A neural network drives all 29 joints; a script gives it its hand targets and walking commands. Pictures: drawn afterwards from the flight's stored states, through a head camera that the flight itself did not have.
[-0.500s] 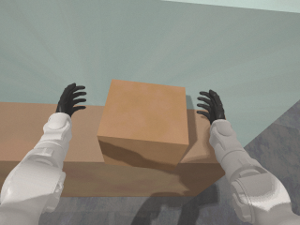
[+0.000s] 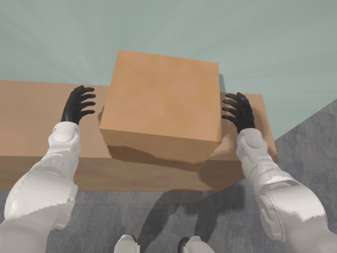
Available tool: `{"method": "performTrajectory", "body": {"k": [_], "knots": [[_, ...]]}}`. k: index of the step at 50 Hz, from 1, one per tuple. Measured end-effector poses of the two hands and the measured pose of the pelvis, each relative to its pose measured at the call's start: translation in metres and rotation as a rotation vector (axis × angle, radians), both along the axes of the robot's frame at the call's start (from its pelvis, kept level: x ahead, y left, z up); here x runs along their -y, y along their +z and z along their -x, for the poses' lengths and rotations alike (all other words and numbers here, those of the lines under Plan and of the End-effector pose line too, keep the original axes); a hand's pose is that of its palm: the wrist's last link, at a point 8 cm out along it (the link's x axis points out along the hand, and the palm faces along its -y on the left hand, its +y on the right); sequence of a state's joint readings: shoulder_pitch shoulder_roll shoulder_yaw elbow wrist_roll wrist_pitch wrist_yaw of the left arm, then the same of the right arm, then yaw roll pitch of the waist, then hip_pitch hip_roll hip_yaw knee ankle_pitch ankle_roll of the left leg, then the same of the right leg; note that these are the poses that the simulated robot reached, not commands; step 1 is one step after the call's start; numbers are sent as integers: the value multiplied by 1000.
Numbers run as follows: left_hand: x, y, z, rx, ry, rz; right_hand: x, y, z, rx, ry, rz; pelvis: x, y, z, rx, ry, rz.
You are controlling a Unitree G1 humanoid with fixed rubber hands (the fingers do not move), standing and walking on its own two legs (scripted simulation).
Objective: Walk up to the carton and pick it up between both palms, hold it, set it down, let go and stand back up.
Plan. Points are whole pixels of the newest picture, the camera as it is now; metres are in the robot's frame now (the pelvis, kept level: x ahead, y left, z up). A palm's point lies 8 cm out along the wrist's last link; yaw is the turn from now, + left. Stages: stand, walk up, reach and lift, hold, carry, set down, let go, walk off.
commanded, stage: reach and lift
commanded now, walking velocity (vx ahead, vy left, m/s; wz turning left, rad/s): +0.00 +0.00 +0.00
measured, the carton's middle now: (162, 115) +0.47 +0.00 -0.04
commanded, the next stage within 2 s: none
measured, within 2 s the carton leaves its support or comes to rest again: neither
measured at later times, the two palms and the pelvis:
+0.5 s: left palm (79, 116) +0.46 +0.21 -0.02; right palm (237, 118) +0.44 -0.18 +0.00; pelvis +0.00 +0.00 -0.01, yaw +0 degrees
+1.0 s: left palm (94, 116) +0.46 +0.17 -0.03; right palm (229, 118) +0.45 -0.16 -0.01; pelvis +0.01 +0.00 -0.02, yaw -1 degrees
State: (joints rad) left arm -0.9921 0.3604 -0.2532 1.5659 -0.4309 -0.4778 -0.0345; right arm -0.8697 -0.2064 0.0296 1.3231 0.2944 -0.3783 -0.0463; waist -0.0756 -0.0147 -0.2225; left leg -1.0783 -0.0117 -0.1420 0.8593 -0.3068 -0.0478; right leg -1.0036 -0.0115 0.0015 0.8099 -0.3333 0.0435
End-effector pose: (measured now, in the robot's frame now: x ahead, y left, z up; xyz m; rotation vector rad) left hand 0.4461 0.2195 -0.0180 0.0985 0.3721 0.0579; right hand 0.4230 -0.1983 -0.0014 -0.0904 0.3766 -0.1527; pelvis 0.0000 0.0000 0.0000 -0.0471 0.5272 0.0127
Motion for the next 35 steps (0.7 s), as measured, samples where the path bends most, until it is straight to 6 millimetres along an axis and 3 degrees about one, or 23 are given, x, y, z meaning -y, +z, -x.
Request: {"method": "performTrajectory", "body": {"k": [7, 20, 35], "knots": [[3, -16, -4, 2, -9, -1, 2, -12, -2, 23, -6, 9, 0, -10, -1, -38, -4, 4], [4, -6, -9, 38, -11, 0, -6, 0, -13, 80, 4, 0, -1, -15, -3, -30, -5, 7], [43, -13, -12, 32, -71, 59, -32, -2, -22, 88, -45, -82, -1, -16, -6, -31, -5, 7]]}}
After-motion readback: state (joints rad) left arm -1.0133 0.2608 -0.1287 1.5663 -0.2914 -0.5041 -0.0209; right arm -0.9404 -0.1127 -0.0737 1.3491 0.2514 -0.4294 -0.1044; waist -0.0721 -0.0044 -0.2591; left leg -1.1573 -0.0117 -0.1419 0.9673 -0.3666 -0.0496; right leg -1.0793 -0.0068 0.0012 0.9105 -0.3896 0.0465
